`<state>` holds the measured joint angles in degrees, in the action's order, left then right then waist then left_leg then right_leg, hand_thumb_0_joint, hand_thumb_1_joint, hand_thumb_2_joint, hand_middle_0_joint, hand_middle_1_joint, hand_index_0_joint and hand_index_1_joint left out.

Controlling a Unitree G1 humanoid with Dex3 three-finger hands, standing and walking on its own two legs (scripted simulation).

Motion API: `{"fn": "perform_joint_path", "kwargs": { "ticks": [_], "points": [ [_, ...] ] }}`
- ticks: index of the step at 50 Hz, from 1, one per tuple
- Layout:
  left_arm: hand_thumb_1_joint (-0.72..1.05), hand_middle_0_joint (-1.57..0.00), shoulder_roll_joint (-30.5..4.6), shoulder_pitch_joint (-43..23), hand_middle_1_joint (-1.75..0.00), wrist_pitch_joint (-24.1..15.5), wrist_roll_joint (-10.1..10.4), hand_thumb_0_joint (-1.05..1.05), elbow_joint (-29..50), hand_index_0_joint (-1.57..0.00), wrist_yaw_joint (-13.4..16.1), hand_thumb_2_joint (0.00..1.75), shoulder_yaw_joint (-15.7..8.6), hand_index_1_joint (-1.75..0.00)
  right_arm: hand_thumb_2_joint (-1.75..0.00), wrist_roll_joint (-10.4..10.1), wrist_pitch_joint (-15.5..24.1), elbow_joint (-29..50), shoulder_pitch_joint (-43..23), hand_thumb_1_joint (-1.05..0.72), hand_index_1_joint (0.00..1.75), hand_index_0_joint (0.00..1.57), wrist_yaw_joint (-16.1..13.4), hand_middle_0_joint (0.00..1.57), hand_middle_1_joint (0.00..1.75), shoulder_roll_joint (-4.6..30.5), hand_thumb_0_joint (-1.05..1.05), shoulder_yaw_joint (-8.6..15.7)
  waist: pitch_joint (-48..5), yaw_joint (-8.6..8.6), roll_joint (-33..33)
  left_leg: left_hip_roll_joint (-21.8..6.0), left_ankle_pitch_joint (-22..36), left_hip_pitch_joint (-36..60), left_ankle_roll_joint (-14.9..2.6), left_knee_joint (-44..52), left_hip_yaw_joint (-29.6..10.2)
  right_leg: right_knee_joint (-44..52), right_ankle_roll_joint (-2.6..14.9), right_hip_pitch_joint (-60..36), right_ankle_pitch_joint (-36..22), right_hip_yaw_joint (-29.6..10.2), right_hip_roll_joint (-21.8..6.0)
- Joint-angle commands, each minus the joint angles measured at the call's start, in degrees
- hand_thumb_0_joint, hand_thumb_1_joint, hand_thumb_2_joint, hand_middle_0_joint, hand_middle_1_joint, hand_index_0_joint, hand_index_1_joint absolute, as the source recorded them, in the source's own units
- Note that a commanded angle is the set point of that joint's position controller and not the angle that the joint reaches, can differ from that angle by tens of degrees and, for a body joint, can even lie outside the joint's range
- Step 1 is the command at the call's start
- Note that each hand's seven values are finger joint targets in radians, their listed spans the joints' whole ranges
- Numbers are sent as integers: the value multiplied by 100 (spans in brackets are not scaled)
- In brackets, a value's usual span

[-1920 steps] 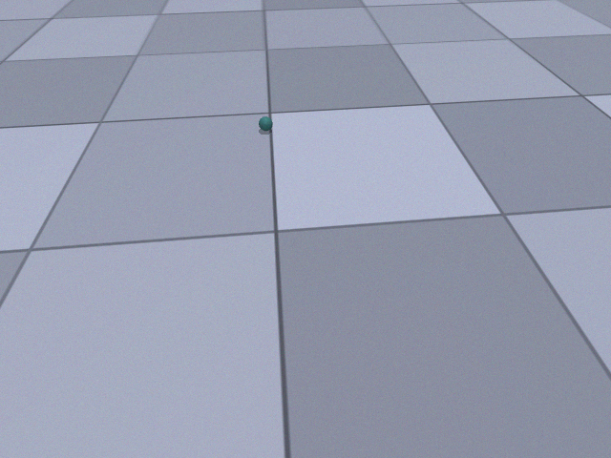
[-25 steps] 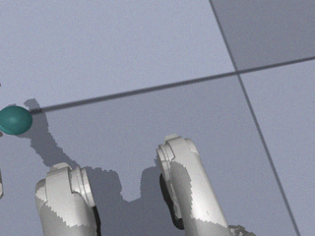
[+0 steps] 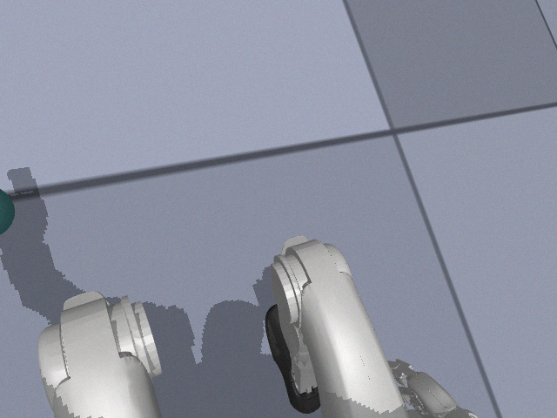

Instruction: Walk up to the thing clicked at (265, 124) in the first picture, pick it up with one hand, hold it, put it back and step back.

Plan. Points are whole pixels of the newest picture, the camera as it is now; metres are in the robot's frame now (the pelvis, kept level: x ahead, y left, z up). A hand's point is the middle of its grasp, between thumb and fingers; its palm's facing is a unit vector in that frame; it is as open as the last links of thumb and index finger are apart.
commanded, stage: rest palm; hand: left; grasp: from above
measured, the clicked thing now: out of the picture +0.45 +0.33 -0.26
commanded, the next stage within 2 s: close in 0.30 s
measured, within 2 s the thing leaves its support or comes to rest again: neither
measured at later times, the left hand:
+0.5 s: hand out of the picture +0.43 +0.33 -0.22, palm faces -0.44 -0.19 -0.88, open 13.2 cm
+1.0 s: hand out of the picture +0.44 +0.33 -0.24, palm faces -0.43 -0.17 -0.89, open 11.0 cm
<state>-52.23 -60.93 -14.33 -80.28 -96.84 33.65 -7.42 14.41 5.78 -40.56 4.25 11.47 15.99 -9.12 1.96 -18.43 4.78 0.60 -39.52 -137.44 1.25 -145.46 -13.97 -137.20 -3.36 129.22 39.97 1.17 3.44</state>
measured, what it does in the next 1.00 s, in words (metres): stands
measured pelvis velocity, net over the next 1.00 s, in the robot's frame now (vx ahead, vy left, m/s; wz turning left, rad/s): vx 0.00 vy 0.00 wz -0.04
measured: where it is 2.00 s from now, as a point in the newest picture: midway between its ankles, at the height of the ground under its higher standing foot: (225, 409)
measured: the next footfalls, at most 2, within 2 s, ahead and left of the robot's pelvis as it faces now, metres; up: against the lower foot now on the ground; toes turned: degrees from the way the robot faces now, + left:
none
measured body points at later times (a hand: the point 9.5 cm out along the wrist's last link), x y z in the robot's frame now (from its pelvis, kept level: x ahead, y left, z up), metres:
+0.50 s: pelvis +0.00 +0.00 +0.00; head +0.25 +0.12 +0.35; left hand +0.45 +0.33 -0.17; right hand +0.05 -0.27 -0.07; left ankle +0.06 +0.13 -0.27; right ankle +0.11 -0.15 -0.26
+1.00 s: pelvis +0.00 +0.00 -0.01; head +0.26 +0.13 +0.34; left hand +0.46 +0.33 -0.19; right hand +0.07 -0.26 -0.07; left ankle +0.06 +0.13 -0.27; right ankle +0.11 -0.15 -0.26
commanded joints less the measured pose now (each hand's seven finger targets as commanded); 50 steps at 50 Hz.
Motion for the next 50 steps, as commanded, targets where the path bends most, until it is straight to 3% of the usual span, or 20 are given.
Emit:
{"fn": "perform_joint_path", "kwargs": {
  "ticks": [1, 2, 3, 4, 7, 10, 13, 20, 21, 23, 25, 27, 31, 32, 33, 37, 41, 43, 46, 50],
  "points": [
    [-45, -6, -1545, -1501, -107, 259, 296, 0, 784, -9, 134, 92, -337, -104, -90, -21, 120, -15, 1211, -89, 30, 20, 16, 20, 30, 1850, 0, 491, -3749, -9, -2889, -112, 1158, 3488, -110, 1613, 763, 986, 416, -1449, -1546, 1144, 82],
    [-46, -6, -1449, -1309, -108, 313, 376, 0, 431, -9, 72, 92, -363, -104, -90, 0, 137, -42, 1273, -90, 30, 20, 37, 20, 30, 1850, 0, 503, -3496, -108, -2680, -120, 1102, 3317, -125, 1560, 773, 968, 402, -1418, -1508, 1155, 83],
    [-44, -6, -1240, -1302, -108, 326, 420, 0, 470, -10, -23, 90, -211, -105, -90, 17, 177, 14, 1235, -90, 30, 20, 62, 20, 30, 1808, 0, 473, -3436, -176, -2619, -117, 1034, 3221, -148, 1540, 788, 1034, 392, -1458, -1462, 1138, 108],
    [-46, -6, -1492, -1214, -108, 329, 491, 0, 558, -9, -46, 94, -434, -105, -90, 0, 169, -28, 1283, -90, 30, 20, 61, 20, 30, 1852, 0, 498, -3612, -94, -2621, -128, 1097, 3241, -138, 1592, 758, 1049, 400, -1579, -1504, 1152, 110],
    [-47, -6, -1510, -1137, -107, 313, 602, 0, 805, -9, -261, 94, -435, -105, -90, -33, 176, 14, 1315, -90, 30, 20, 69, 20, 30, 1807, 0, 471, -3721, -99, -2717, -127, 1237, 3362, -134, 1538, 739, 987, 412, -1708, -1604, 1137, 97],
    [-48, -7, -1696, -1101, -107, 176, 686, 0, 1126, -9, -339, 95, -521, -105, -90, -36, 149, 27, 1316, -90, 30, 20, 71, 20, 30, 1778, 0, 395, -3852, -70, -2659, -143, 1368, 3275, -154, 1463, 737, 1049, 391, -2003, -1768, 1117, 123],
    [-47, -8, -1631, -1038, -107, -3, 742, 0, 1227, -9, -367, 97, -502, -105, -90, -57, 115, -1, 1332, -90, 30, 20, 56, 20, 30, 1812, 0, 409, -3794, -76, -2715, -161, 1406, 3290, -126, 1445, 740, 1023, 397, -1986, -1799, 1130, 121],
    [-44, -12, -1624, -955, -109, -311, 532, 0, 886, -12, -199, 108, -390, -109, -90, 23, 66, -69, 1303, -90, 30, 20, 81, 20, 30, 1717, 0, 242, -3409, -184, -2596, -178, 1199, 3128, -133, 1359, 709, 1016, 384, -1841, -1683, 1211, 146],
    [-36, -16, -1634, -1010, -111, -345, 551, 0, 972, -18, -148, 100, -424, -108, -90, 22, 67, -55, 1309, -89, 30, 20, 65, 20, 30, 1899, 0, 349, -3364, -179, -2701, -166, 1127, 3143, -119, 1456, 697, 1028, 397, -1782, -1594, 1230, 139],
    [-24, -22, -1673, -941, -110, -363, 433, 0, 689, -25, -56, 97, -394, -106, -90, 62, 90, -70, 1227, -89, 30, 20, 85, 20, 30, 1839, 0, 279, -3143, -167, -2750, -182, 964, 3130, -91, 1491, 681, 958, 421, -1587, -1413, 1291, 151],
    [-21, -23, -1458, -1049, -110, -379, 374, 0, 688, -26, 18, 95, -221, -106, -90, 75, 119, 28, 1093, -89, 30, 20, 78, 20, 30, 1879, 0, 270, -3167, -202, -2682, -168, 901, 3161, -82, 1521, 664, 972, 415, -1552, -1365, 1327, 159],
    [-20, -22, -1605, -1138, -110, -353, 274, 0, 575, -26, 97, 89, -200, -105, -90, 129, 179, -21, 1123, -89, 30, 20, 94, 20, 30, 1929, 0, 257, -3025, -293, -2658, -181, 778, 3113, -109, 1412, 692, 994, 385, -1524, -1324, 1301, 165],
    [-17, -24, -1728, -1103, -107, -277, 242, 0, 370, -29, 307, 84, -300, -102, -90, 176, 297, -76, 1020, -89, 30, 20, 117, 20, 30, 1973, 0, 225, -3002, -247, -2621, -189, 735, 3146, -91, 1441, 654, 950, 376, -1464, -1268, 1336, 173],
    [-17, -24, -1586, -1236, -107, -256, 220, 0, 395, -29, 329, 85, -158, -102, -90, 176, 336, 16, 989, -89, 30, 20, 133, 20, 30, 1982, 0, 203, -2969, -293, -2612, -179, 687, 3024, -112, 1412, 666, 990, 375, -1486, -1261, 1313, 183],
    [-15, -24, -1697, -1222, -108, -226, 260, 0, 377, -30, 380, 84, -291, -102, -90, 189, 354, -58, 970, -89, 30, 20, 128, 20, 30, 1990, 0, 227, -3075, -269, -2530, -196, 723, 3034, -115, 1381, 642, 990, 361, -1525, -1295, 1328, 183],
    [-14, -27, -1747, -1360, -107, -95, 280, 0, 453, -32, 453, 84, -271, -101, -90, 208, 442, -50, 955, -89, 30, 20, 164, 20, 30, 2029, 0, 200, -3250, -254, -2777, -198, 882, 3149, -87, 1418, 634, 956, 368, -1598, -1426, 1329, 187],
    [-7, -32, -1631, -1261, -105, 52, 375, 0, 204, -37, 390, 82, -221, -99, -90, 219, 541, -56, 952, -90, 30, 20, 224, 20, 30, 2044, 0, 186, -3021, -375, -2592, -206, 849, 3042, -117, 1284, 623, 897, 348, -1549, -1445, 1335, 177],
    [-7, -33, -1648, -1348, -104, 49, 469, 0, 493, -38, 364, 81, -205, -99, -90, 188, 567, -11, 913, -90, 30, 20, 217, 20, 30, 2055, 0, 194, -3254, -273, -2848, -210, 1011, 3187, -89, 1358, 622, 945, 368, -1716, -1551, 1305, 183],
    [-7, -32, -1597, -1242, -101, 63, 505, 0, 485, -38, 259, 75, -139, -95, -90, 198, 585, -5, 910, -90, 30, 20, 251, 20, 30, 2068, 0, 204, -3277, -306, -2888, -230, 1128, 3351, -49, 1367, 573, 839, 382, -1675, -1608, 1356, 184],
    [-3, -35, -1833, -1190, -100, 42, 541, 0, 577, -41, 198, 74, -344, -94, -90, 201, 550, -98, 1046, -90, 30, 20, 291, 20, 30, 1999, 0, 118, -3392, -303, -3061, -232, 1410, 3484, -26, 1357, 542, 765, 386, -1852, -1834, 1369, 147]
  ]
}}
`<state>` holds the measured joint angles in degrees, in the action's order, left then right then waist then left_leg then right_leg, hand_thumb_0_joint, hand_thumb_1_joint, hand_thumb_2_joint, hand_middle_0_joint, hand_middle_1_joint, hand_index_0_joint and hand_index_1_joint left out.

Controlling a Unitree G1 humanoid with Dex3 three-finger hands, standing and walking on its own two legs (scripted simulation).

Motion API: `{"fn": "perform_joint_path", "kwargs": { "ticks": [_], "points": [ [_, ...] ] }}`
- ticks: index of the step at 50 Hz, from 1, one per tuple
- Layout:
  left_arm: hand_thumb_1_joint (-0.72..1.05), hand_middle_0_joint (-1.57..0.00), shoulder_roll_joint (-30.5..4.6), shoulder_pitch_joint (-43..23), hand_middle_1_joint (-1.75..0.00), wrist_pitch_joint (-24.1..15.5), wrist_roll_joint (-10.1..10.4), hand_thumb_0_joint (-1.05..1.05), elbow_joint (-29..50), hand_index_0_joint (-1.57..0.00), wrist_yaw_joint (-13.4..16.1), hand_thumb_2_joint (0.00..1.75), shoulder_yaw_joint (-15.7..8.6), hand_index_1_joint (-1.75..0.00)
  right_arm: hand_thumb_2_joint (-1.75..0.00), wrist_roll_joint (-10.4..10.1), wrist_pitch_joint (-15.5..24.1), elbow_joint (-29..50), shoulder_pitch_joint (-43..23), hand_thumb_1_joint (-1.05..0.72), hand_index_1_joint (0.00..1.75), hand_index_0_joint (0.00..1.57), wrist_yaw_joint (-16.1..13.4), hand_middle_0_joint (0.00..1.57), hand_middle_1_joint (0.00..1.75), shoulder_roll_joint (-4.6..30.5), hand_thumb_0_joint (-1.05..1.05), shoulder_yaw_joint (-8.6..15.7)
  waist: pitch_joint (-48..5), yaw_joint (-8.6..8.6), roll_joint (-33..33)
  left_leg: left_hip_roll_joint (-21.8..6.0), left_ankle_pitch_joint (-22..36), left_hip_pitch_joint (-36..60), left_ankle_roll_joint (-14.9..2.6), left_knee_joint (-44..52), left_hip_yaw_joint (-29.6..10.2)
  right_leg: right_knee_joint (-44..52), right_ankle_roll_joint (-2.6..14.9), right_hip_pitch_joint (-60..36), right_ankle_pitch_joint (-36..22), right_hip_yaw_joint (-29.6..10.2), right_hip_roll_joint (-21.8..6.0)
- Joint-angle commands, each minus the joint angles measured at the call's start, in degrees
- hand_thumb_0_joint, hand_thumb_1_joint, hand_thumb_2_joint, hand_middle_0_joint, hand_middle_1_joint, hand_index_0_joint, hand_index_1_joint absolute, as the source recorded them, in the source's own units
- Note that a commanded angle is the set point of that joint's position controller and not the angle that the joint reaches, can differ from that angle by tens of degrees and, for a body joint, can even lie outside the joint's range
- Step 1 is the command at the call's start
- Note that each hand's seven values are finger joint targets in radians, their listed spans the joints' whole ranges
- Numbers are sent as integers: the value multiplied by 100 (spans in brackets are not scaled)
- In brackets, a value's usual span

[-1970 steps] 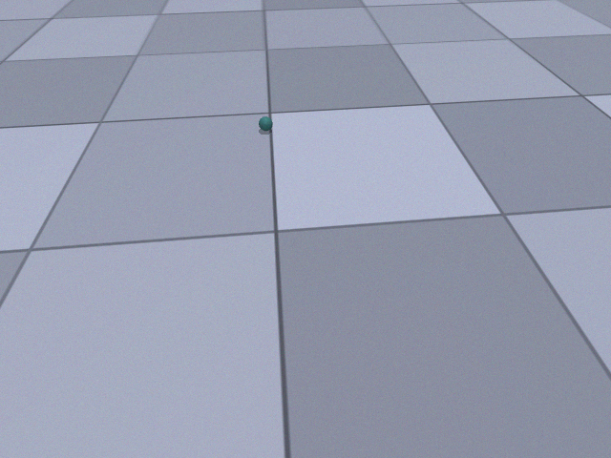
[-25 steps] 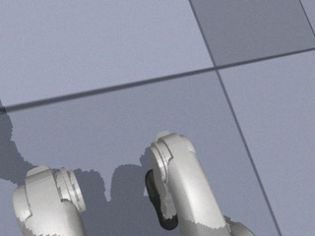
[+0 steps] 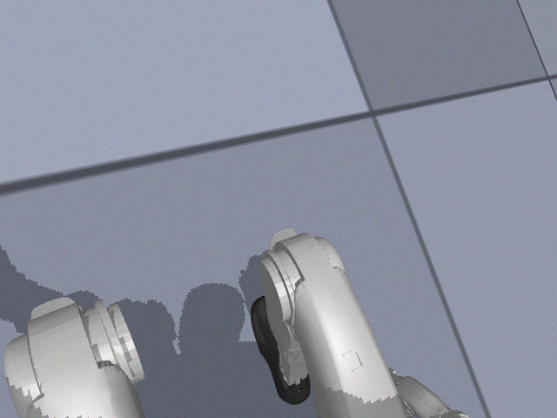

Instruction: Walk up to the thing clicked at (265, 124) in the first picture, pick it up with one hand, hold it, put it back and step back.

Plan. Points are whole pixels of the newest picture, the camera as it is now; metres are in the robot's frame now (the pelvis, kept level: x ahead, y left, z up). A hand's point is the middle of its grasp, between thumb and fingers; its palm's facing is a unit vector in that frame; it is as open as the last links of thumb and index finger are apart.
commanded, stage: close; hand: left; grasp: from above
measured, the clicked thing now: out of the picture +0.44 +0.35 -0.25
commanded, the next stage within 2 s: settle in 1.00 s
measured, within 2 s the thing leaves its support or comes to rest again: leaves its support in 1.40 s
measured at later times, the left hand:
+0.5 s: hand out of the picture +0.42 +0.34 -0.23, palm faces -0.43 -0.19 -0.88, open 10.7 cm
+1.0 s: hand out of the picture +0.42 +0.34 -0.23, palm faces -0.42 -0.19 -0.89, open 10.5 cm
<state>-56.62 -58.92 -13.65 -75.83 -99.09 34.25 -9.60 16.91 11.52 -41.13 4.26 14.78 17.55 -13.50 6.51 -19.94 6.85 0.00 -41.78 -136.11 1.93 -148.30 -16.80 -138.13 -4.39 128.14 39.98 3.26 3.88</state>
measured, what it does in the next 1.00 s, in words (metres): stands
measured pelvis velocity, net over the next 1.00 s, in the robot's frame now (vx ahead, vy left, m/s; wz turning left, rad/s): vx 0.00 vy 0.00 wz -0.01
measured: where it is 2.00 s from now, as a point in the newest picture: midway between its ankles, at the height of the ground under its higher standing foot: (213, 407)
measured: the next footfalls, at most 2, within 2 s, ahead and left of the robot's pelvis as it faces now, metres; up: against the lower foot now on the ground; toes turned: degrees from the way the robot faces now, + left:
none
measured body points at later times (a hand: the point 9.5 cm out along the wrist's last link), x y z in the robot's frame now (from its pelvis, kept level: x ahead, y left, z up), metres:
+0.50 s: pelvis +0.00 +0.00 +0.00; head +0.25 +0.14 +0.34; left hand +0.44 +0.35 -0.18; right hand +0.07 -0.26 -0.06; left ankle +0.06 +0.13 -0.26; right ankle +0.11 -0.15 -0.26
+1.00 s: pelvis +0.00 +0.00 +0.00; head +0.25 +0.14 +0.34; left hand +0.44 +0.35 -0.18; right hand +0.07 -0.25 -0.07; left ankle +0.06 +0.13 -0.26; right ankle +0.11 -0.15 -0.26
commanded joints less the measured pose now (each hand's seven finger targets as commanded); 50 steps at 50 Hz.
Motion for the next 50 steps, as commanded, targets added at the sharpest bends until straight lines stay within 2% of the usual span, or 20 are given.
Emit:
{"fn": "perform_joint_path", "kwargs": {
  "ticks": [1, 4, 7, 10, 12, 13, 14, 15, 16, 17, 20, 22, 24, 27, 28, 30, 31, 33, 38, 50],
  "points": [
    [-2, -37, -1259, -1353, -98, -14, 112, 0, 755, -43, 103, 74, -51, -93, -90, -34, -24, -16, 1043, -90, 30, 20, -24, 20, 30, 1846, 0, 560, -3782, -181, -3218, -184, 1680, 3380, -90, 1613, 834, 882, 478, -1732, -1869, 1160, 113],
    [0, -38, -1236, -1203, -100, -63, 141, 0, 703, -44, 59, 75, -42, -94, -90, -53, -61, -4, 956, -90, 30, 20, -21, 20, 30, 1795, 0, 535, -3702, -151, -3146, -166, 1501, 3134, -117, 1612, 869, 940, 482, -1778, -1764, 1139, 129],
    [3, -41, -1345, -1077, -98, -116, 187, 0, 1019, -46, 43, 78, -195, -93, -90, -64, -126, -38, 1033, -90, 30, 20, -39, 20, 30, 1876, 0, 624, -3928, -9, -3259, -163, 1738, 3278, -84, 1724, 844, 938, 493, -1856, -1897, 1150, 119],
    [7, -45, -1183, -1207, -97, -187, 120, 0, 849, -50, -4, 77, 21, -92, -90, -49, -145, 23, 967, -90, 30, 20, -7, 20, 30, 1834, 0, 551, -3621, -191, -3095, -176, 1538, 3099, -117, 1655, 809, 925, 482, -1685, -1772, 1182, 117],
    [11, -49, -1475, -1318, -96, -252, 105, 0, 959, -53, 69, 78, -160, -91, -90, -86, -190, 56, 948, -90, 30, 20, -34, 20, 30, 1844, 0, 524, -3684, -103, -3072, -164, 1376, 3011, -139, 1679, 805, 953, 490, -1720, -1647, 1154, 105],
    [13, -50, -1362, -1276, -94, -265, 119, 0, 927, -55, 68, 75, -137, -89, -90, -77, -190, 74, 966, -90, 30, 20, -39, 20, 30, 1949, 0, 630, -3708, -101, -3123, -157, 1464, 3136, -108, 1723, 808, 931, 492, -1698, -1687, 1158, 92],
    [14, -51, -1347, -1097, -95, -272, 71, 0, 629, -56, 87, 78, -150, -90, -90, -56, -196, 15, 950, -90, 30, 20, -23, 20, 30, 1798, 0, 513, -3572, -99, -3033, -174, 1374, 3054, -108, 1709, 791, 913, 494, -1625, -1602, 1180, 112],
    [16, -53, -1174, -1137, -96, -301, 12, 0, 561, -57, 85, 78, -29, -91, -90, 5, -188, 15, 1012, -90, 30, 20, -4, 20, 30, 1844, 0, 521, -3431, -272, -3001, -175, 1426, 3060, -108, 1678, 793, 910, 470, -1625, -1667, 1206, 116],
    [16, -52, -1146, -1153, -95, -326, 5, 0, 573, -57, 85, 77, 32, -90, -90, -4, -152, 69, 918, -90, 30, 20, -6, 20, 30, 1801, 0, 486, -3387, -257, -2845, -169, 1283, 2965, -144, 1593, 823, 961, 451, -1609, -1598, 1178, 122],
    [18, -54, -1353, -1231, -96, -346, -18, 0, 729, -58, 126, 79, -85, -91, -90, -21, -164, 40, 943, -90, 30, 20, -18, 20, 30, 1802, 0, 467, -3515, -187, -2903, -167, 1332, 3017, -140, 1633, 817, 981, 457, -1709, -1628, 1168, 124],
    [24, -58, -1465, -1301, -94, -353, -39, 0, 770, -63, 213, 79, -186, -90, -90, 15, -150, 0, 926, -90, 30, 20, -22, 20, 30, 1869, 0, 500, -3643, -115, -3140, -174, 1353, 3207, -94, 1710, 790, 897, 478, -1583, -1573, 1200, 107],
    [27, -60, -1325, -1366, -95, -371, -64, 0, 635, -65, 240, 79, -42, -90, -90, 34, -130, 27, 860, -90, 30, 20, -9, 20, 30, 1818, 0, 439, -3472, -236, -3120, -187, 1222, 3105, -96, 1685, 774, 875, 478, -1512, -1494, 1226, 122],
    [31, -63, -1350, -1379, -94, -332, -144, 0, 629, -68, 266, 77, -24, -89, -90, 52, -112, 29, 877, -90, 30, 20, -20, 20, 30, 1873, 0, 484, -3490, -232, -3118, -175, 1163, 3111, -107, 1647, 819, 926, 478, -1534, -1479, 1193, 125],
    [34, -66, -1444, -1355, -92, -302, -114, 0, 534, -70, 319, 78, -104, -88, -90, 63, -107, 37, 845, -89, 30, 20, -32, 20, 30, 1925, 0, 462, -3454, -199, -3023, -169, 1138, 2975, -113, 1680, 797, 934, 470, -1498, -1439, 1212, 124],
    [34, -66, -1289, -1379, -93, -305, -109, 0, 552, -70, 313, 80, 63, -89, -90, 65, -90, 55, 798, -89, 30, 20, -40, 20, 30, 1970, 0, 499, -3414, -223, -3113, -173, 1137, 2967, -116, 1657, 818, 957, 476, -1493, -1452, 1191, 128],
    [36, -68, -1414, -1357, -94, -286, -110, 0, 502, -72, 357, 82, -43, -90, -90, 72, -93, 18, 848, -90, 30, 20, -47, 20, 30, 1900, 0, 419, -3497, -203, -2972, -182, 1171, 2904, -134, 1614, 795, 968, 456, -1566, -1520, 1197, 144],
    [38, -69, -1187, -1236, -92, -247, -127, 0, 296, -73, 307, 79, 129, -88, -90, 63, -56, 32, 825, -89, 30, 20, -30, 20, 30, 1872, 0, 420, -3320, -276, -2834, -171, 1130, 2848, -151, 1508, 834, 918, 439, -1494, -1516, 1189, 122],
    [40, -71, -1153, -1267, -93, -229, -78, 0, 306, -75, 306, 81, 177, -88, -90, 67, -12, 14, 843, -90, 30, 20, -32, 20, 30, 1937, 0, 454, -3320, -306, -2850, -172, 1150, 2895, -158, 1513, 825, 948, 439, -1525, -1548, 1182, 134],
    [47, -77, -1392, -1270, -90, -201, 57, 0, 356, -81, 339, 78, -15, -85, -90, 50, 17, 29, 876, -90, 30, 20, -26, 20, 30, 1916, 0, 354, -3465, -185, -2823, -183, 1222, 2889, -142, 1621, 771, 969, 445, -1654, -1552, 1221, 135],
    [58, -87, -1315, -1272, -88, -205, 70, 0, 541, -90, 190, 82, 110, -85, -90, 26, -8, 57, 845, -90, 30, 20, -39, 20, 30, 1895, 0, 387, -3462, -176, -2979, -179, 1179, 2882, -130, 1624, 795, 973, 463, -1673, -1537, 1183, 144]
  ]
}}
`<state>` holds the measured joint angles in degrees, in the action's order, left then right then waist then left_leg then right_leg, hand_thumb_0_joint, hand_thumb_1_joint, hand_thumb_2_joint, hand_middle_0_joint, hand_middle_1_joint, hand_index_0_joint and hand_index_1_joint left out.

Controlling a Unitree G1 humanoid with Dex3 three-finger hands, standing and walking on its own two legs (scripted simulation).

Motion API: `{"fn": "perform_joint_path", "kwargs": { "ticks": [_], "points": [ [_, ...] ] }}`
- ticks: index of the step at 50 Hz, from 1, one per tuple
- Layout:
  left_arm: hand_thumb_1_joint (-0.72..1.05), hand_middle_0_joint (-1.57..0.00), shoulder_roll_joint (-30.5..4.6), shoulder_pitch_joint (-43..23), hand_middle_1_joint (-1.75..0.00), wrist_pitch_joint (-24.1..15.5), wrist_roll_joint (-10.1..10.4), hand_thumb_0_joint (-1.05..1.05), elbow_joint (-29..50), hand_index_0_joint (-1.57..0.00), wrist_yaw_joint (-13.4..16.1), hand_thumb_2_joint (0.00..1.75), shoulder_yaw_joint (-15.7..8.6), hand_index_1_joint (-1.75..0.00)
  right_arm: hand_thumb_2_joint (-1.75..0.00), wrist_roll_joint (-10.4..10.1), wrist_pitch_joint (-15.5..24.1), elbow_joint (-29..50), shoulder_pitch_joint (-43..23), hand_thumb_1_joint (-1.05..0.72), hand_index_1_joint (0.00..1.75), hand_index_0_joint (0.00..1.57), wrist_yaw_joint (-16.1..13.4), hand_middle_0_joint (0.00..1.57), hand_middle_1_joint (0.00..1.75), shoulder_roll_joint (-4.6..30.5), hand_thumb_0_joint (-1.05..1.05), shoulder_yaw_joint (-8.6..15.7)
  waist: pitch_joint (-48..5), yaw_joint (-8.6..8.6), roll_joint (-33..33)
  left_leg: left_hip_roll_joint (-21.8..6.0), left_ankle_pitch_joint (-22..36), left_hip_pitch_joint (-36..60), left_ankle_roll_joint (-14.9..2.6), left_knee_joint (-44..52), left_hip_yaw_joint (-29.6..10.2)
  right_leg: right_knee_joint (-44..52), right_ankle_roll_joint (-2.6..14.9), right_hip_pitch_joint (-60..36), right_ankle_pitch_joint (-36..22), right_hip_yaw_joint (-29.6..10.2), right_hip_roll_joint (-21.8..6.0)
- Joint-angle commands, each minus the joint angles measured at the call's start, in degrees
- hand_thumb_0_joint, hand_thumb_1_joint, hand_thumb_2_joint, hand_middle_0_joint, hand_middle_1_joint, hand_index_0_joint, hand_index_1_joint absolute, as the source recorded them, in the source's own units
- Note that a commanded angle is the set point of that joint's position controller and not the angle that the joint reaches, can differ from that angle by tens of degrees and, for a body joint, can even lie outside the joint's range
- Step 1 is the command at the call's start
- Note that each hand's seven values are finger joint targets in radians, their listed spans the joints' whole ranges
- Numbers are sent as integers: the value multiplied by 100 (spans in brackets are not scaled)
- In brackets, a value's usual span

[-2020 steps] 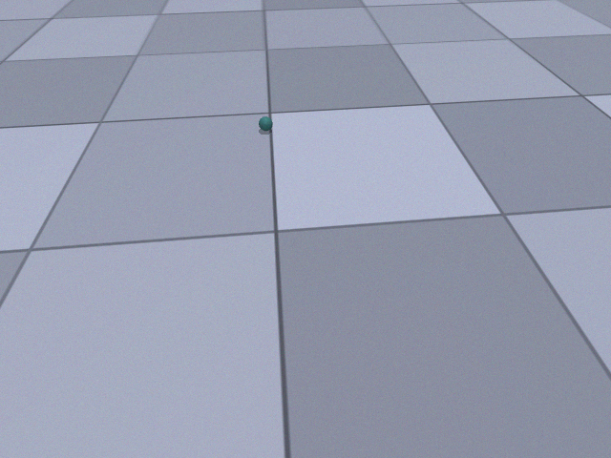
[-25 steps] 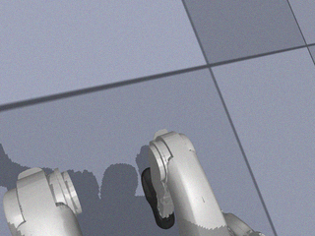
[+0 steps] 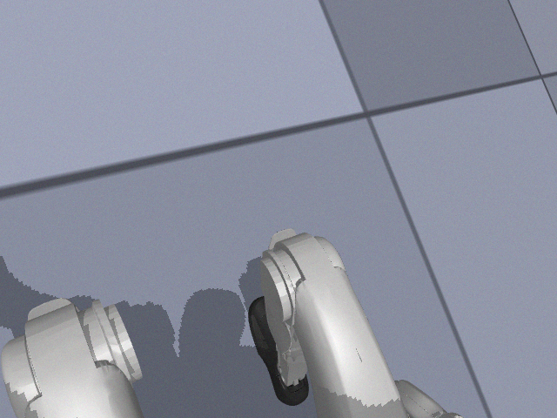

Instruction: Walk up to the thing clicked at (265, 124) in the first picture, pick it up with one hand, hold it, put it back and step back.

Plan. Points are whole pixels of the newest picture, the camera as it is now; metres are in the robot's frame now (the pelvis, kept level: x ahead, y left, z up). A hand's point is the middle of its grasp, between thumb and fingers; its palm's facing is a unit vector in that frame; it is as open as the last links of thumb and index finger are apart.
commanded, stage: settle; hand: left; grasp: from above
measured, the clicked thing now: out of the picture +0.43 +0.35 -0.25
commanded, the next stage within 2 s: lift in 1.08 s
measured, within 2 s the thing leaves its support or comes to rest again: leaves its support in 0.40 s
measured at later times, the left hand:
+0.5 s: hand out of the picture +0.43 +0.36 -0.21, palm faces -0.38 -0.17 -0.91, open 10.5 cm
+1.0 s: hand out of the picture +0.41 +0.35 -0.11, palm faces -0.44 -0.14 -0.89, open 10.5 cm
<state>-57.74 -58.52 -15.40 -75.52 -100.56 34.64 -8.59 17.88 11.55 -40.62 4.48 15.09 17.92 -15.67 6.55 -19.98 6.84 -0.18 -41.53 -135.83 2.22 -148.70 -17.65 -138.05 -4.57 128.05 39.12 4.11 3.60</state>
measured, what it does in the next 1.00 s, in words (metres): stands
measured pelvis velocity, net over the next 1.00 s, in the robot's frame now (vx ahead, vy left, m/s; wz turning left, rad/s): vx -0.01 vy -0.01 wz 0.10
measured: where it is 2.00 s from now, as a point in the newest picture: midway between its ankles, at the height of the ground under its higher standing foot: (212, 409)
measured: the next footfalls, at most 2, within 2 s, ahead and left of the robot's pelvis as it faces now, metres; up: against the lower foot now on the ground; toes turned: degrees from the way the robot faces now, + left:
none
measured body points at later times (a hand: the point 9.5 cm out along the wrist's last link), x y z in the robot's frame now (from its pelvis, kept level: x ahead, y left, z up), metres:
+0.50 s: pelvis +0.00 +0.00 +0.01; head +0.24 +0.14 +0.36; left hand +0.44 +0.36 -0.15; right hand +0.08 -0.26 -0.06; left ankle +0.06 +0.13 -0.26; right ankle +0.12 -0.15 -0.26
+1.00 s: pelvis -0.01 -0.01 +0.04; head +0.20 +0.09 +0.42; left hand +0.43 +0.36 -0.06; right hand +0.09 -0.28 -0.06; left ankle +0.06 +0.13 -0.26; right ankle +0.12 -0.15 -0.26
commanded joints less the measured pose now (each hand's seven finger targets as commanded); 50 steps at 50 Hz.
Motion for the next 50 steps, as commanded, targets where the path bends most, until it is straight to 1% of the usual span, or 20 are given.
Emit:
{"fn": "perform_joint_path", "kwargs": {
  "ticks": [1, 5, 7, 12, 18, 19, 22, 24, 25, 26, 27, 29, 30, 32, 34, 38, 40, 44, 46, 50],
  "points": [
    [59, -88, -1151, -1340, -87, -28, 57, 0, 686, -91, 151, 81, 8, -83, -90, -79, -17, 22, 851, -90, 30, 20, -73, 20, 30, 1834, 0, 589, -3486, -197, -2917, -154, 1204, 2846, -162, 1639, 873, 953, 475, -1662, -1499, 1107, 167],
    [65, -92, -1189, -1337, -88, -41, 44, 0, 674, -95, 147, 84, 18, -85, -90, -79, -34, -9, 870, -90, 30, 20, -73, 20, 30, 1847, 0, 575, -3520, -206, -2944, -159, 1341, 2919, -154, 1636, 862, 948, 470, -1685, -1595, 1115, 159],
    [53, -87, -1208, -1344, -90, -28, 80, 0, 682, -92, 128, 82, 0, -86, -90, -81, -37, 0, 841, -91, 30, 20, -80, 20, 30, 1826, 0, 574, -3497, -167, -2976, -162, 1255, 2883, -163, 1638, 889, 979, 473, -1688, -1526, 1097, 160],
    [54, -89, -1241, -1411, -89, 33, 99, 0, 809, -93, 36, 84, -39, -86, -90, -92, -66, -5, 857, -91, 30, 20, -72, 20, 30, 1790, 0, 595, -3573, -166, -3195, -161, 1306, 3006, -132, 1691, 883, 882, 497, -1606, -1546, 1109, 126],
    [59, -94, -1520, -1185, -87, 83, 93, 0, 1653, -97, -60, 86, -402, -84, -90, -149, -144, 1, 915, -91, 30, 20, -103, 20, 30, 1837, 0, 833, -4194, 177, -3637, -130, 1486, 3345, -83, 1822, 975, 905, 555, -1732, -1612, 1022, 114],
    [61, -97, -1282, -1173, -86, 90, 116, 0, 1657, -99, -110, 88, -269, -84, -90, -164, -137, 18, 905, -91, 30, 20, -79, 20, 30, 1813, 0, 892, -4064, 79, -3582, -131, 1435, 3279, -96, 1761, 1016, 887, 553, -1640, -1593, 997, 102],
    [63, -97, -1234, -1221, -86, 114, 212, 0, 2176, -100, -184, 86, -402, -84, -90, -283, -185, 26, 990, -91, 30, 20, -56, 20, 30, 1811, 0, 1078, -4358, 192, -3732, -115, 1579, 3410, -67, 1895, 996, 854, 586, -1534, -1661, 990, 55],
    [68, -99, -839, -1115, -85, 165, 280, 0, 2499, -103, -302, 83, -241, -82, -90, -361, -221, 78, 985, -91, 30, 20, -54, 20, 30, 1767, 0, 1199, -4586, 313, -3870, -97, 1759, 3593, -40, 1986, 1021, 875, 596, -1474, -1764, 951, 27],
    [71, -101, -943, -1129, -84, 200, 305, 0, 2396, -105, -345, 82, -361, -80, -90, -384, -253, -47, 1106, -91, 30, 20, -47, 20, 30, 1790, 0, 1275, -4502, 276, -3700, -108, 1738, 3547, -50, 1970, 1008, 878, 585, -1377, -1762, 942, 13],
    [73, -102, -811, -1190, -84, 226, 269, 0, 2444, -106, -437, 81, -255, -81, -90, -414, -264, -23, 1170, -91, 30, 20, -23, 20, 30, 1767, 0, 1302, -4391, 208, -3704, -90, 1751, 3461, -54, 1952, 1051, 891, 586, -1372, -1778, 916, -2],
    [72, -101, -646, -1226, -86, 251, 319, 0, 2593, -105, -532, 80, -152, -82, -90, -471, -281, 50, 1137, -91, 30, 20, -4, 20, 30, 1718, 0, 1322, -4455, 285, -3619, -70, 1725, 3408, -89, 1978, 1095, 981, 587, -1410, -1766, 870, 1],
    [75, -105, -737, -1083, -85, 341, 383, 0, 2571, -109, -690, 82, -293, -81, -90, -564, -371, -50, 1278, -91, 30, 20, -32, 20, 30, 1738, 0, 1470, -4469, 397, -3465, -53, 1553, 3277, -135, 2041, 1158, 1129, 587, -1450, -1625, 774, -22],
    [76, -106, -271, -1164, -85, 350, 486, 0, 2713, -110, -826, 83, -8, -82, -90, -600, -384, 76, 1233, -91, 30, 20, -17, 20, 30, 1652, 0, 1460, -4501, 387, -3407, -21, 1510, 3265, -136, 2132, 1171, 1186, 592, -1450, -1578, 754, -47],
    [78, -108, -129, -1089, -88, 381, 488, 0, 2598, -111, -1042, 85, 186, -85, -90, -675, -450, 44, 1210, -92, 30, 20, -26, 20, 30, 1630, 0, 1483, -4381, 414, -3142, -20, 1348, 3128, -189, 2175, 1194, 1277, 590, -1391, -1465, 719, -35],
    [79, -109, -325, -1025, -88, 415, 532, 0, 2748, -112, -1204, 86, -2, -85, -90, -725, -550, 9, 1446, -91, 30, 20, -74, 20, 30, 1688, 0, 1588, -4548, 420, -2748, 9, 1420, 3081, -234, 2196, 1200, 1391, 559, -1656, -1527, 684, -67],
    [83, -114, -135, -1291, -88, 342, 626, 0, 2965, -117, -1551, 89, 188, -85, -91, -853, -689, 125, 1402, -92, 30, 20, -145, 20, 30, 1580, 0, 1610, -4500, 427, -2521, 20, 976, 3027, -281, 2390, 1191, 1580, 573, -1641, -1128, 620, -87],
    [81, -113, -323, -1449, -87, 273, 596, 0, 3162, -116, -1630, 88, 113, -84, -91, -907, -751, 149, 1413, -92, 30, 20, -214, 20, 30, 1544, 0, 1622, -4600, 499, -2510, 32, 964, 3071, -284, 2410, 1239, 1634, 579, -1712, -1091, 570, -99],
    [80, -112, -245, -1322, -88, 161, 539, 0, 3092, -114, -1706, 89, 162, -86, -91, -940, -839, 163, 1436, -92, 30, 20, -303, 20, 30, 1415, 0, 1570, -4617, 540, -2309, 54, 1254, 3002, -317, 2368, 1384, 1750, 564, -2013, -1325, 504, -95],
    [80, -112, -490, -1509, -88, 107, 518, 0, 3346, -114, -1699, 92, 16, -86, -91, -986, -884, 156, 1428, -92, 30, 20, -367, 20, 30, 1423, 0, 1576, -4820, 639, -2446, 73, 1367, 3140, -305, 2412, 1410, 1743, 581, -1992, -1397, 494, -121],
    [77, -109, -353, -1455, -89, 92, 449, 0, 3065, -111, -1677, 91, 107, -86, -90, -989, -940, 200, 1417, -91, 30, 20, -455, 20, 30, 1407, 0, 1574, -4487, 583, -2537, 78, 971, 3154, -284, 2638, 1383, 1805, 625, -1711, -1015, 551, -147]
  ]
}}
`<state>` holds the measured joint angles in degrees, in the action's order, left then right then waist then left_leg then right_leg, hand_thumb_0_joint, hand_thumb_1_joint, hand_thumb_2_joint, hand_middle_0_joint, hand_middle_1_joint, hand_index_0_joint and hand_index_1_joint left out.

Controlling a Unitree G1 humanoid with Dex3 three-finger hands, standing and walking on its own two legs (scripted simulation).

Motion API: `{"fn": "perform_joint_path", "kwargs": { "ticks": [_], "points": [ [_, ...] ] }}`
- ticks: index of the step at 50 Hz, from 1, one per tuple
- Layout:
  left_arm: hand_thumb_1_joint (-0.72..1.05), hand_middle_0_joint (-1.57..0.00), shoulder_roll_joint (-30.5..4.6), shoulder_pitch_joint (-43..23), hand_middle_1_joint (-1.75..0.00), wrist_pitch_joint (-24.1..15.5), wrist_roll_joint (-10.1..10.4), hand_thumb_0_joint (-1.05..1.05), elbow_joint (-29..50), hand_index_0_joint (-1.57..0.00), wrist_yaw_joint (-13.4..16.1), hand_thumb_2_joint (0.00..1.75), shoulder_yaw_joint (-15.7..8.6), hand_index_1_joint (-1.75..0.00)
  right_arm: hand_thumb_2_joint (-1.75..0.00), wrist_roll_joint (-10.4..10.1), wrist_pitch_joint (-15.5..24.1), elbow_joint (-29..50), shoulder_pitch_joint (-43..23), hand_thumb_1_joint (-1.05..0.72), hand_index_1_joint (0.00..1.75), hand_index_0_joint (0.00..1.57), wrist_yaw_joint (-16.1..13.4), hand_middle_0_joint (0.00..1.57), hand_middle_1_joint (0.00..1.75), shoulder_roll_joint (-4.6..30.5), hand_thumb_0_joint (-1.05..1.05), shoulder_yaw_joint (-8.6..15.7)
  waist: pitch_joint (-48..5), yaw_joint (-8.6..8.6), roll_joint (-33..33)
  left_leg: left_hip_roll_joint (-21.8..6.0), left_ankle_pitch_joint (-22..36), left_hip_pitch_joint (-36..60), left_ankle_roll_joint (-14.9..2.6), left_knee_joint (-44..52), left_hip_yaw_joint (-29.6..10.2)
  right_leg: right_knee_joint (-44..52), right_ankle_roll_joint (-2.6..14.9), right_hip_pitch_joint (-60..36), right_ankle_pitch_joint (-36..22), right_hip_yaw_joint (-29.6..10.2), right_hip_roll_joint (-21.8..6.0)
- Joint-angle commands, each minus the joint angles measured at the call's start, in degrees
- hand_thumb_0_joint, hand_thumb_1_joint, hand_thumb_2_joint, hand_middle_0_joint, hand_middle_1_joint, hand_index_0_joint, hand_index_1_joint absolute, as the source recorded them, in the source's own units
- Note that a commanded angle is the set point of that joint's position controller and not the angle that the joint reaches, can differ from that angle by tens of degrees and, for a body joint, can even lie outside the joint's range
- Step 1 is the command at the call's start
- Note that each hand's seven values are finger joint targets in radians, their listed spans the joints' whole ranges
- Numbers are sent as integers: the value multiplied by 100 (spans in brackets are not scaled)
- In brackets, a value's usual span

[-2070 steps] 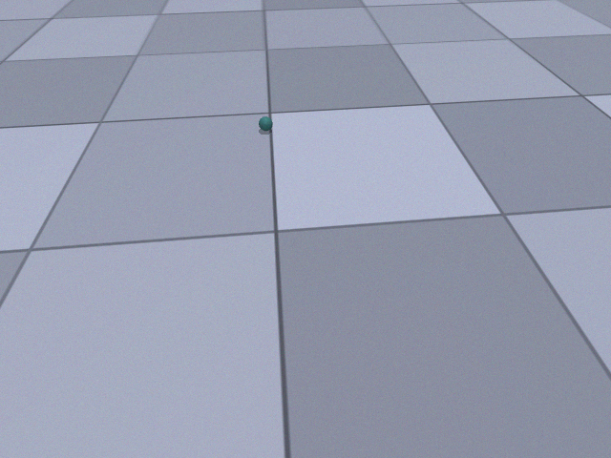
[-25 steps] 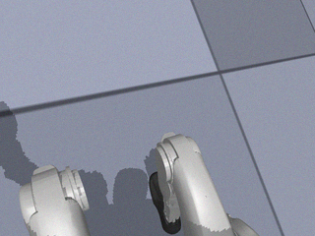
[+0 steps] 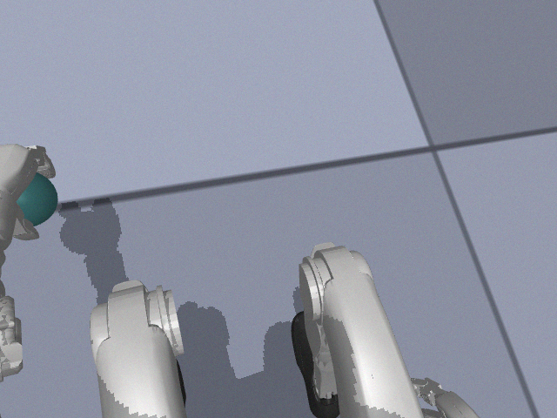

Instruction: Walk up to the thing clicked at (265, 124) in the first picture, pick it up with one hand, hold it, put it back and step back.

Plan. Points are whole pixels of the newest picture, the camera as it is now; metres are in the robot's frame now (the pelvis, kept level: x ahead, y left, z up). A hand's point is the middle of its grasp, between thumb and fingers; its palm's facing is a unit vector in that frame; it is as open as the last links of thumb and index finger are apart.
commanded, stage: settle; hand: left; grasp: from above
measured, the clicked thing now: (22, 198) +0.46 +0.32 -0.17
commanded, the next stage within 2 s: lift in 0.08 s
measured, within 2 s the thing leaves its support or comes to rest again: neither
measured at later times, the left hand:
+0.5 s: hand out of the picture +0.44 +0.33 -0.09, palm faces -0.45 -0.09 -0.89, open 10.5 cm
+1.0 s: hand out of the picture +0.38 +0.31 +0.07, palm faces -0.41 -0.13 -0.90, open 10.6 cm
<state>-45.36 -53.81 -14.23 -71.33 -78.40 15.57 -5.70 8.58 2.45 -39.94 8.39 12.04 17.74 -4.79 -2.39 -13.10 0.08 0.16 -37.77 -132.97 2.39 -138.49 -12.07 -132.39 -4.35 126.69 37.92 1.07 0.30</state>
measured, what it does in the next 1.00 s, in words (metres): rises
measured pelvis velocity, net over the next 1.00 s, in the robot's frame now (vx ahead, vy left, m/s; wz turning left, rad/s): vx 0.00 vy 0.00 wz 0.09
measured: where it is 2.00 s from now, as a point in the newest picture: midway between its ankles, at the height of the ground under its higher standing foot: (249, 406)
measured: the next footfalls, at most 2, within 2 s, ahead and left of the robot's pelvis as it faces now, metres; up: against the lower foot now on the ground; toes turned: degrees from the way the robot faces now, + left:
none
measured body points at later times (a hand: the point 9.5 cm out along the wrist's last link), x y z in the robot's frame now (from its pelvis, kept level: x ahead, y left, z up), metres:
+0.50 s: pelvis +0.00 +0.00 +0.03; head +0.21 +0.07 +0.42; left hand +0.46 +0.33 -0.04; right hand +0.07 -0.27 -0.07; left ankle +0.08 +0.14 -0.30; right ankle +0.11 -0.15 -0.29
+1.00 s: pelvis +0.00 +0.00 +0.15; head +0.16 +0.05 +0.57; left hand +0.39 +0.32 +0.12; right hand +0.15 -0.26 +0.04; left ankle +0.08 +0.14 -0.30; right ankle +0.11 -0.15 -0.29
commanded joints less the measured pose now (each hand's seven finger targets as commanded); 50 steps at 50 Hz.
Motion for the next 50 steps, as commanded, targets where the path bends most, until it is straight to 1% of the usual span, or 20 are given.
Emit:
{"fn": "perform_joint_path", "kwargs": {
  "ticks": [1, 2, 8, 10, 11, 13, 15, 18, 23, 26, 28, 30, 33, 35, 38, 40, 43, 45, 47, 50],
  "points": [
    [77, -109, -1637, -1977, -88, -29, 21, 0, 945, -111, 242, 92, -198, -86, -90, -63, -43, 133, 1008, -91, 30, 20, -180, 20, 30, 1388, 0, 485, -3683, -72, -1845, 48, 513, 2907, -308, 1636, 852, 1291, 614, -1601, -806, 832, 194],
    [77, -110, -1713, -1993, -88, -13, 22, 0, 985, -111, 242, 94, -232, -86, -90, -76, -56, 147, 999, -91, 30, 20, -205, 20, 30, 1391, 0, 482, -3745, -11, -1910, 57, 507, 2950, -310, 1639, 893, 1310, 616, -1623, -786, 802, 183],
    [76, -107, -1694, -2162, -93, 16, 99, 0, 1026, -109, 206, 98, -136, -91, -90, -91, -62, 120, 1011, -91, 30, 20, -347, 20, 30, 1339, 0, 506, -3839, -49, -1828, 46, 318, 2942, -331, 1725, 908, 1447, 622, -1585, -565, 743, 193],
    [63, -100, -1632, -2147, -84, 30, 111, 0, 1103, -103, 176, 91, -121, -81, -89, -123, -67, 119, 1057, -89, 30, 20, -386, 20, 30, 1364, 0, 526, -3855, -34, -1858, 55, 286, 3010, -315, 1831, 866, 1435, 621, -1543, -599, 783, 154],
    [65, -103, -1594, -2128, -88, 48, 120, 0, 1115, -105, 153, 87, -78, -86, -91, -133, -75, 104, 1077, -94, 30, 20, -396, 20, 30, 1346, 0, 530, -3889, -42, -1867, 54, 321, 2991, -319, 1834, 890, 1454, 620, -1619, -642, 768, 164],
    [69, -103, -1697, -2059, -87, 112, 175, 0, 1280, -106, 126, 87, -198, -85, -91, -177, -78, 97, 1103, -93, 30, 20, -428, 20, 30, 1356, 0, 598, -4081, 111, -1988, 57, 400, 3228, -294, 1968, 879, 1444, 638, -1616, -707, 754, 131],
    [70, -103, -1512, -1916, -91, 216, 286, 0, 1291, -106, 22, 89, -156, -88, -91, -214, -92, 101, 1166, -93, 30, 20, -427, 20, 30, 1328, 0, 638, -4218, 138, -2029, 61, 600, 3430, -277, 2049, 912, 1484, 640, -1736, -903, 726, 113],
    [69, -104, -1666, -1941, -89, 349, 426, 0, 1724, -106, -110, 90, -270, -87, -91, -290, -147, 134, 1222, -93, 30, 20, -456, 20, 30, 1312, 0, 703, -4444, 256, -1988, 60, 681, 3567, -300, 2178, 923, 1621, 639, -1913, -948, 681, 95],
    [70, -105, -1462, -1543, -90, 446, 489, 0, 2257, -107, -473, 94, -217, -88, -91, -405, -256, 205, 1271, -92, 30, 20, -492, 20, 30, 1272, 0, 832, -4556, 334, -2018, 59, 903, 3874, -291, 2441, 851, 1717, 642, -2080, -1112, 643, 60],
    [71, -106, -1266, -1247, -92, 455, 675, 0, 2555, -108, -713, 96, -155, -90, -91, -442, -305, 329, 1270, -92, 30, 20, -499, 20, 30, 1216, 0, 892, -4498, 321, -1711, 30, 818, 3918, -335, 2571, 868, 1984, 618, -2319, -1042, 596, 71],
    [67, -101, -1374, -1109, -96, 473, 763, 0, 2874, -104, -805, 96, -230, -93, -91, -493, -352, 393, 1242, -93, 30, 20, -534, 20, 30, 1198, 0, 932, -4513, 429, -1706, 35, 716, 3988, -347, 2727, 887, 2162, 615, -2432, -931, 540, 61],
    [66, -101, -925, -890, -96, 469, 924, 0, 3111, -103, -937, 99, -23, -94, -91, -516, -362, 479, 1242, -92, 30, 20, -553, 20, 30, 1137, 0, 956, -4433, 388, -1559, 11, 613, 4084, -347, 2908, 837, 2302, 604, -2534, -884, 551, 63],
    [64, -98, -1045, -633, -98, 504, 1031, 0, 3542, -100, -1068, 100, -90, -96, -91, -593, -402, 577, 1170, -92, 30, 20, -626, 20, 30, 1137, 0, 988, -4456, 512, -1584, 1, 511, 4289, -348, 3212, 768, 2480, 611, -2654, -821, 532, 60],
    [65, -98, -839, -424, -98, 525, 1126, 0, 3740, -101, -1168, 98, 32, -95, -91, -617, -420, 636, 1089, -92, 30, 20, -665, 20, 30, 1096, 0, 1002, -4326, 515, -1539, -33, 365, 4426, -343, 3438, 710, 2614, 602, -2727, -759, 528, 65],
    [66, -98, -969, -101, -99, 587, 1205, 0, 4212, -101, -1196, 100, -132, -96, -91, -683, -455, 731, 970, -92, 30, 20, -743, 20, 30, 1059, 0, 1016, -4444, 680, -1528, -44, 436, 4782, -336, 3729, 710, 2850, 595, -3071, -821, 487, 60],
    [66, -97, -783, 9, -101, 622, 1271, 0, 4540, -100, -1227, 101, -60, -98, -91, -713, -466, 774, 902, -92, 30, 20, -797, 20, 30, 1023, 0, 1042, -4537, 652, -1525, -44, 543, 5060, -330, 3911, 708, 3034, 584, -3260, -923, 460, 47],
    [64, -96, -980, 74, -99, 710, 1294, 0, 4895, -99, -1204, 98, -182, -96, -91, -751, -486, 774, 827, -91, 30, 20, -901, 20, 30, 987, 0, 1033, -4514, 699, -1466, -50, 640, 5325, -338, 4133, 799, 3383, 571, -3602, -952, 399, 31],
    [65, -95, -623, 183, -101, 779, 1353, 0, 4963, -99, -1219, 99, 52, -97, -91, -765, -479, 808, 755, -91, 30, 20, -960, 20, 30, 915, 0, 1024, -4324, 666, -1482, -104, 422, 5580, -324, 4465, 730, 3549, 560, -3694, -846, 414, 51],
    [64, -93, -525, 520, -102, 881, 1370, 0, 4864, -97, -1196, 97, 46, -98, -90, -800, -473, 795, 688, -91, 30, 20, -1021, 20, 30, 878, 0, 1012, -4002, 709, -1400, -116, 249, 5722, -318, 4795, 687, 3808, 545, -3894, -730, 415, 50],
    [64, -93, -408, 840, -101, 1047, 1511, 0, 5190, -97, -1214, 97, 114, -97, -90, -840, -468, 829, 582, -91, 30, 20, -1102, 20, 30, 821, 0, 990, -4076, 764, -1263, -96, 358, 6109, -325, 5086, 848, 4370, 533, -4477, -715, 317, 47]
  ]
}}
